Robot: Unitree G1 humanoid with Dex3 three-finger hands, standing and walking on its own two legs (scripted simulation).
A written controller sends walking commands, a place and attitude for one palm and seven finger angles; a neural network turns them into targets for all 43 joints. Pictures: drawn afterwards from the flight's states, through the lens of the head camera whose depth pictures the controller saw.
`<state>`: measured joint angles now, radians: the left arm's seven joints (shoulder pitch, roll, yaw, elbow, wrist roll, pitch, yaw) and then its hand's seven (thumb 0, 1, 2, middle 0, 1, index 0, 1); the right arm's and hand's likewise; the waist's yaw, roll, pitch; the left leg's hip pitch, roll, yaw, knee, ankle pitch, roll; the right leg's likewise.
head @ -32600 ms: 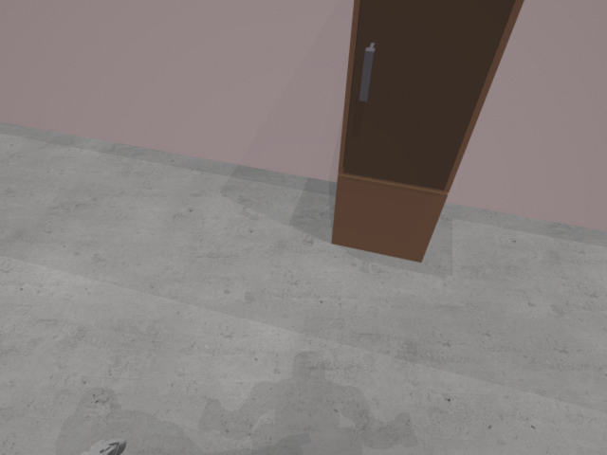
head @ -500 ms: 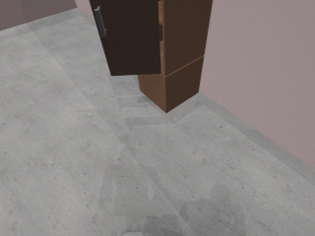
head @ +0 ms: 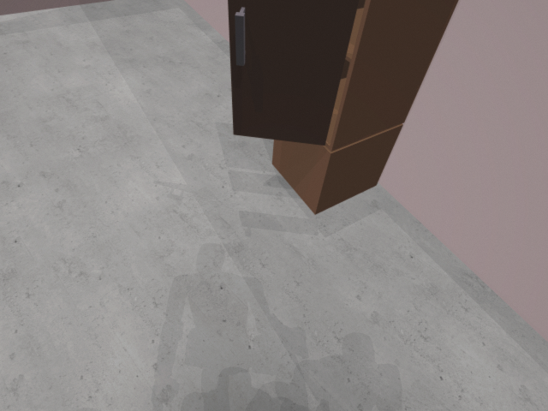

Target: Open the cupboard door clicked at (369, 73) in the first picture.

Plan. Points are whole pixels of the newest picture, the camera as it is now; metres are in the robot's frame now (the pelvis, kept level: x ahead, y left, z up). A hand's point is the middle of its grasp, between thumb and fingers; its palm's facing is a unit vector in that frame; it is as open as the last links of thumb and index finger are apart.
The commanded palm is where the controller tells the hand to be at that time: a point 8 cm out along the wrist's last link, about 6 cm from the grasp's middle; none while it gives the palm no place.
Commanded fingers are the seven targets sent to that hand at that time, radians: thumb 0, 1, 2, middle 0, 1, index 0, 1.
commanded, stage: take the last steps up to it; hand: left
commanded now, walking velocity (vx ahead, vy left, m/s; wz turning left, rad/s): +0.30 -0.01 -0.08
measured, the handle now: (241, 36) +1.03 +0.20 +0.04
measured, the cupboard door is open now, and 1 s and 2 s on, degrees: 52 52 52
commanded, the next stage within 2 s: come to a stop and stand still in 1.10 s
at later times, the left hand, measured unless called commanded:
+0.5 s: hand (220, 301) +0.33 +0.13 -0.16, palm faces -0.10 -0.98 -0.18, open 7.4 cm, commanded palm none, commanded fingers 0.00 0.90 0.90 -0.20 -0.30 -0.20 -0.30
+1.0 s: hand (188, 306) +0.32 +0.20 -0.18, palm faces +0.03 -0.99 -0.14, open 7.3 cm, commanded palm none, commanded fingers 0.00 0.90 0.90 -0.20 -0.30 -0.20 -0.30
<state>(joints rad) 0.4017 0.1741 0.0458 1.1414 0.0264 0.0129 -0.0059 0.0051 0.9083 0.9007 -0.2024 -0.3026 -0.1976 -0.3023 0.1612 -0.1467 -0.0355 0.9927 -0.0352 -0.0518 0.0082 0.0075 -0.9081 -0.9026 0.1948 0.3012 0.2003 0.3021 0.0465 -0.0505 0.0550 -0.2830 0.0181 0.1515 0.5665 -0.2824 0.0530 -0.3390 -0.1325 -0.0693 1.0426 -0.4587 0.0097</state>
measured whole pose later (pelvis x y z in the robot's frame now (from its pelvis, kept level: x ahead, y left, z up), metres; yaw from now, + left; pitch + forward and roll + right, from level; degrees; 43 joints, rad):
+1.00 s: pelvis +0.34 +0.02 +0.01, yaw -2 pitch +0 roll -1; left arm 0.31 0.18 0.05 1.13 0.02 -0.01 -0.01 0.00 0.91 0.90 -0.20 -0.30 -0.20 -0.30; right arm 0.16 -0.16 -0.03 1.00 -0.04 -0.08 -0.01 0.00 -0.91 -0.90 0.19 0.30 0.20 0.30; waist 0.03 -0.04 0.05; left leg -0.26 0.02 0.15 0.51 -0.25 0.06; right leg -0.42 -0.07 -0.06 1.13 -0.40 0.00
